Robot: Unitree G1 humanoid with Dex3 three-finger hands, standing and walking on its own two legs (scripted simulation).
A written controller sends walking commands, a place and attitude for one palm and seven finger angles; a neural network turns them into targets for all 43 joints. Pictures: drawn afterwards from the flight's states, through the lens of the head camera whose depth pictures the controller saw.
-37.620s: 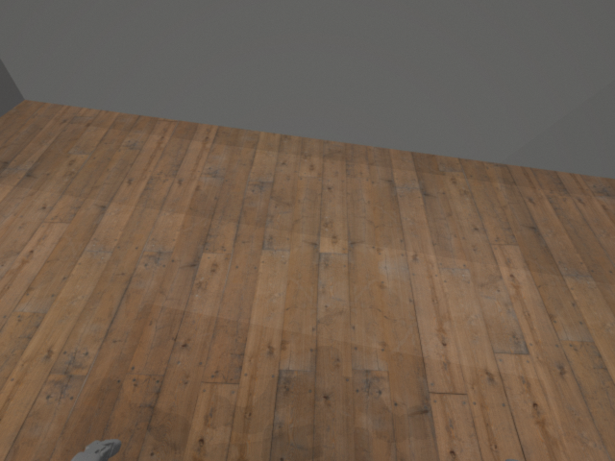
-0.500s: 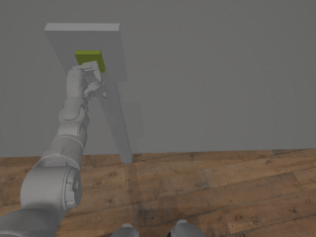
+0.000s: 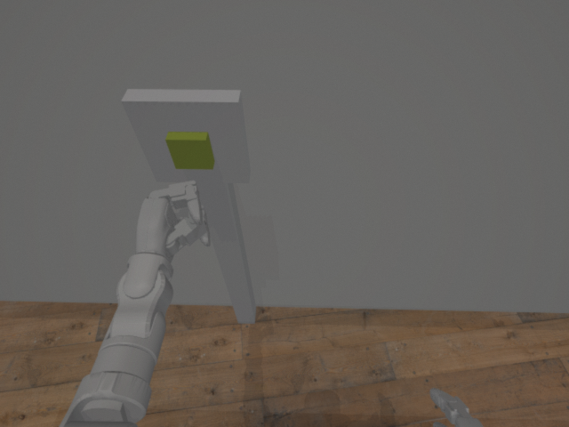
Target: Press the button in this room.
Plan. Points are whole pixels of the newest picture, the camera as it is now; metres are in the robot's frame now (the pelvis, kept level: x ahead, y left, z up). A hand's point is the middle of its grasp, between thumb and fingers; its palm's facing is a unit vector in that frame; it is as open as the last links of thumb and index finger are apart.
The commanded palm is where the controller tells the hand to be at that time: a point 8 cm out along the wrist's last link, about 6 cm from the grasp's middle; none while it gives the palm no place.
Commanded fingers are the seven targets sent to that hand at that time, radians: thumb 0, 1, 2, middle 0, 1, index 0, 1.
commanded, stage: pull the fist back off the button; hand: left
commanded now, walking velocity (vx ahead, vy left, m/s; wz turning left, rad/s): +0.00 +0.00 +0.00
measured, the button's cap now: (191, 149) +0.50 +0.16 +0.11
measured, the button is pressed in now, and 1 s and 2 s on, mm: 0 0 0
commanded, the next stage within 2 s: draw the hand back to the body in 0.20 s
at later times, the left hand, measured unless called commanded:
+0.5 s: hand (192, 235) +0.34 +0.13 +0.10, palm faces +0.00 -1.00 -0.03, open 3.1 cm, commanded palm +0.30 +0.20 +0.11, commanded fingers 0.00 0.90 0.90 -1.30 -1.50 -1.30 -1.50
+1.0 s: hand (108, 286) +0.25 +0.19 +0.14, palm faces +0.21 -0.95 -0.24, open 3.1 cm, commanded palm +0.21 +0.24 +0.16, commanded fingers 0.00 0.90 0.90 -1.30 -1.50 -1.30 -1.50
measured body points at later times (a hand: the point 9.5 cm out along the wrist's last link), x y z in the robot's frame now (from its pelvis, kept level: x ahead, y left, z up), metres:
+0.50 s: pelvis +0.00 -0.01 +0.01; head +0.03 -0.03 +0.46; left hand +0.34 +0.19 +0.10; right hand +0.14 -0.25 -0.10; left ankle -0.01 +0.10 -0.71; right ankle +0.00 -0.09 -0.71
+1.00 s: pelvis +0.00 +0.00 +0.03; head +0.00 -0.02 +0.48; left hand +0.23 +0.24 +0.16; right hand +0.21 -0.21 -0.04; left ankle -0.01 +0.10 -0.71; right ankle +0.00 -0.09 -0.71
